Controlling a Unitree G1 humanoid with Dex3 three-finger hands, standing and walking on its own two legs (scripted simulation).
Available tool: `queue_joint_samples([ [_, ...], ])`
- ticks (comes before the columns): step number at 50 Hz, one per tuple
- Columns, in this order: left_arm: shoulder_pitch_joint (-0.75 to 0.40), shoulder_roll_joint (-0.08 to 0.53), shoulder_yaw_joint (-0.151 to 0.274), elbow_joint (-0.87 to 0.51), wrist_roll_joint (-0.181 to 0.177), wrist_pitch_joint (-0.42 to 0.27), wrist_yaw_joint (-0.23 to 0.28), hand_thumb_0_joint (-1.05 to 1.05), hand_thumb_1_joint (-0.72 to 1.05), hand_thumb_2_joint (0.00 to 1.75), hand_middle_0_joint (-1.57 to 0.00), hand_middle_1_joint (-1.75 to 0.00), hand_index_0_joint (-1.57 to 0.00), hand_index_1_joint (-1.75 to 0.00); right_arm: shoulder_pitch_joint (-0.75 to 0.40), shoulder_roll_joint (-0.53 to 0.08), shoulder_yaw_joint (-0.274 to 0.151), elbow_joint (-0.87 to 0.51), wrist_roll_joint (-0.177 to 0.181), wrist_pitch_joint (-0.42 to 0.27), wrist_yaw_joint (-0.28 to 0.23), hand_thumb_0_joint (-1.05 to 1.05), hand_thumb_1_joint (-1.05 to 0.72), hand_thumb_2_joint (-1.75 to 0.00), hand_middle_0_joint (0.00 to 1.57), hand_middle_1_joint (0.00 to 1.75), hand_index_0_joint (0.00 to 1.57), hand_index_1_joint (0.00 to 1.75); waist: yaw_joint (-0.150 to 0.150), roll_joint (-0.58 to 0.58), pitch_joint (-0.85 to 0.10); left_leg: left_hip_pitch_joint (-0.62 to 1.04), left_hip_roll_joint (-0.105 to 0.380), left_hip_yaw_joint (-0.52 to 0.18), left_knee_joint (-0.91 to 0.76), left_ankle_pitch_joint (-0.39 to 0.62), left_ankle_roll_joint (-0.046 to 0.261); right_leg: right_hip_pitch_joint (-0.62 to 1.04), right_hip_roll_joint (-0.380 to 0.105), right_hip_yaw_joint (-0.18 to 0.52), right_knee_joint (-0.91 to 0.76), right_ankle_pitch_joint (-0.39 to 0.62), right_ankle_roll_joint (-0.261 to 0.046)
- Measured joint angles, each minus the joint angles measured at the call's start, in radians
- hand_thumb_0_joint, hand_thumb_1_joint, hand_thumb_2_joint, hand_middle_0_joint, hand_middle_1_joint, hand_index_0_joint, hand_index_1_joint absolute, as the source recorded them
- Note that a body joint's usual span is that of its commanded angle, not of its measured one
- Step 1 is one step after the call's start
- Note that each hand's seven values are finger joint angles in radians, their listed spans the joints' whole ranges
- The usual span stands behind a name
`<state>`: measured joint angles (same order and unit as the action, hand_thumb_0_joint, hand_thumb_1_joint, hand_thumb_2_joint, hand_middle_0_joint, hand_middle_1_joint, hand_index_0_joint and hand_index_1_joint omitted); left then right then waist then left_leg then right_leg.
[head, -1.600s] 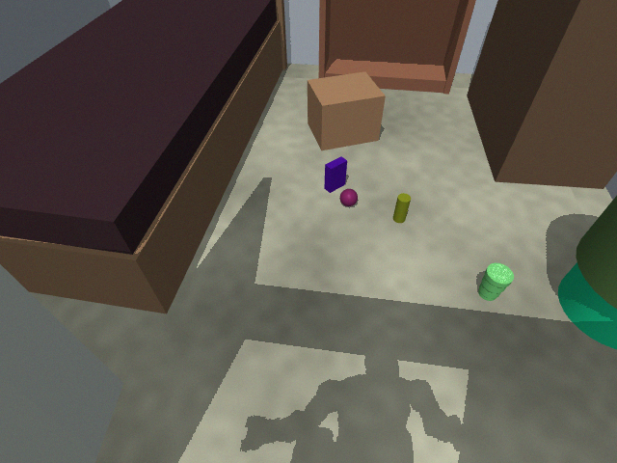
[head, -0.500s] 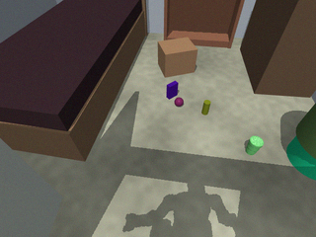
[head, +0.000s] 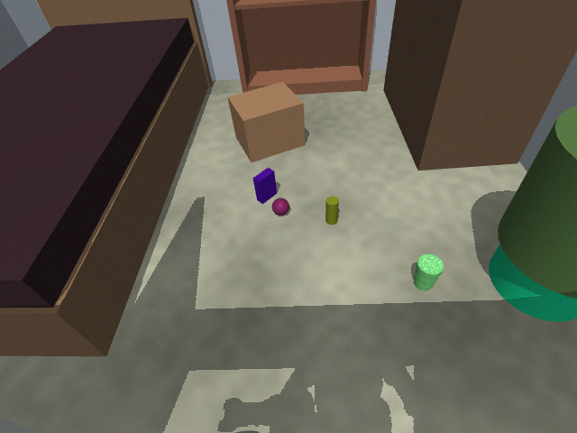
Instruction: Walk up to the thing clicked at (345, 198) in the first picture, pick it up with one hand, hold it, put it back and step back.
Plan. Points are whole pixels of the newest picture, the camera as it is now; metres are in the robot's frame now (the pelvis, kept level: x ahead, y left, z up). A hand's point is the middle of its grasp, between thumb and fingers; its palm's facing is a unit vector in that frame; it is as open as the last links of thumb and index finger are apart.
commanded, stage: walk up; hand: left
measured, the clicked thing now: (280, 206) +1.21 +0.16 -0.72
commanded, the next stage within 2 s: none
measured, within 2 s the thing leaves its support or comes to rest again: neither
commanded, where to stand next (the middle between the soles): +0.83 -0.03 m, yaw -7 degrees
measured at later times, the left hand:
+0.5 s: hand (165, 315) +0.35 +0.28 -0.13, palm faces -0.19 -0.92 -0.35, open 7.4 cm
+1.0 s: hand (199, 249) +0.51 +0.25 -0.13, palm faces -0.13 -0.92 -0.38, open 7.4 cm
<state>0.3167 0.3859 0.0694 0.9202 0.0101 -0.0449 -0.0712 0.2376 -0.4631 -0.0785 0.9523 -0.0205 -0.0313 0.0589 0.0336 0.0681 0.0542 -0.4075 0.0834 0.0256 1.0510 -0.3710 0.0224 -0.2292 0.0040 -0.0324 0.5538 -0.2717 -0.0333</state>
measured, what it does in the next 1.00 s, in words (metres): walks ahead: left foot, then right foot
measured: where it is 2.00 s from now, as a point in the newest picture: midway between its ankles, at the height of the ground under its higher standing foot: (322, 292)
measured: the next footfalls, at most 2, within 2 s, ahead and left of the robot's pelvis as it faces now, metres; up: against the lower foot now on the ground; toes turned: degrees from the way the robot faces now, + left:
left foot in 0.22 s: +0.26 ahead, +0.14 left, +0.00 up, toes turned +2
right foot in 0.64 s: +0.43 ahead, -0.14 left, +0.00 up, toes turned -10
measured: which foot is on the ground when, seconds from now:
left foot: up 0.00-0.20, down 0.22-0.66, up 0.68-1.00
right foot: down 0.00-0.26, up 0.28-0.62, down 0.64-1.00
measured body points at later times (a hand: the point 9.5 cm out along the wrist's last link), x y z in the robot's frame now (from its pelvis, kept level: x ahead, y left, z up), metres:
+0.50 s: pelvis +0.23 +0.02 +0.01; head +0.25 +0.03 +0.45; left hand +0.36 +0.33 -0.11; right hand +0.22 -0.31 -0.09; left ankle +0.22 +0.14 -0.73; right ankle +0.29 -0.13 -0.68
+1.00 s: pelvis +0.43 -0.02 +0.00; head +0.44 -0.03 +0.45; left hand +0.51 +0.29 -0.10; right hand +0.47 -0.35 -0.11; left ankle +0.56 +0.11 -0.71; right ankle +0.39 -0.14 -0.73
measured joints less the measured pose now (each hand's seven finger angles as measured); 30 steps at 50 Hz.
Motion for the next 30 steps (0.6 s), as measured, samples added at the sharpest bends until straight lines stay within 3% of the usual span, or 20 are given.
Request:
queue_joint_samples([
  [5, 0.044, -0.004, -0.013, -0.021, -0.001, -0.007, 0.001, 0.0, 0.9, 0.9, -0.2, -0.3, -0.2, -0.3, 0.002, 0.029, 0.005, -0.045, -0.01, -0.009, 0.025, 0.01, -0.9, -0.9, 0.21, 0.3, 0.21, 0.29, 0.008, -0.021, -0.006, -0.077, 0.014, 0.002, -0.214, 0.067, -0.026, 0.084, 0.027, 0.022, -0.082, -0.016, -0.006],
  [11, 0.058, 0.021, -0.016, -0.047, 0.004, -0.012, 0.005, 0.0, 0.9, 0.9, -0.2, -0.3, -0.21, -0.3, 0.014, 0.041, -0.001, -0.061, -0.013, -0.024, 0.026, 0.01, -0.9, -0.9, 0.21, 0.3, 0.21, 0.3, 0.007, -0.057, -0.01, -0.019, 0.008, 0.013, -0.444, 0.15, -0.02, 0.144, 0.026, 0.042, -0.033, -0.132, 0.025],
  [13, 0.051, 0.036, -0.014, -0.048, 0.003, -0.009, 0.014, 0.0, 0.9, 0.9, -0.2, -0.3, -0.21, -0.3, 0.009, 0.05, -0.005, -0.073, -0.019, -0.045, 0.017, 0.0, -0.9, -0.9, 0.21, 0.3, 0.21, 0.3, -0.003, -0.104, 0.003, 0.011, -0.023, 0.05, -0.437, 0.2, -0.013, 0.107, -0.012, 0.067, 0.118, -0.198, 0.014],
  [16, 0.019, 0.042, -0.021, -0.033, -0.003, 0.003, 0.032, 0.0, 0.9, 0.9, -0.2, -0.3, -0.2, -0.3, 0.016, 0.065, -0.002, -0.103, -0.005, -0.065, 0.008, 0.0, -0.9, -0.9, 0.21, 0.3, 0.21, 0.3, -0.037, -0.121, 0.015, 0.049, -0.026, 0.074, -0.409, 0.131, -0.004, -0.049, 0.025, 0.116, 0.474, -0.197, -0.009],
  [18, -0.002, 0.056, -0.024, -0.036, -0.009, -0.001, 0.032, 0.01, 0.9, 0.9, -0.2, -0.3, -0.2, -0.3, 0.036, 0.077, 0.009, -0.112, 0.005, -0.065, 0.002, 0.0, -0.9, -0.9, 0.21, 0.3, 0.21, 0.3, -0.049, -0.134, 0.016, 0.103, -0.028, 0.088, -0.454, 0.121, -0.003, -0.137, 0.021, 0.107, 0.567, -0.15, -0.01],
  [24, -0.057, 0.069, -0.014, -0.067, -0.011, -0.003, 0.007, 0.0, 0.9, 0.9, -0.2, -0.3, -0.2, -0.3, 0.106, 0.068, 0.027, -0.111, 0.003, -0.063, -0.004, 0.0, -0.9, -0.9, 0.21, 0.3, 0.21, 0.3, -0.07, -0.132, 0.021, 0.243, -0.037, 0.117, -0.58, 0.103, -0.006, -0.276, -0.052, 0.07, 0.385, -0.057, 0.027],
  [30, -0.107, 0.051, -0.011, -0.079, -0.004, 0.001, -0.012, 0.0, 0.9, 0.9, -0.2, -0.3, -0.2, -0.3, 0.156, 0.034, 0.021, -0.111, 0.005, -0.046, -0.006, 0.0, -0.9, -0.9, 0.21, 0.3, 0.21, 0.3, -0.092, -0.087, 0.03, 0.327, -0.027, 0.129, -0.561, 0.005, -0.038, -0.248, -0.075, 0.019, 0.108, 0.082, 0.008],
])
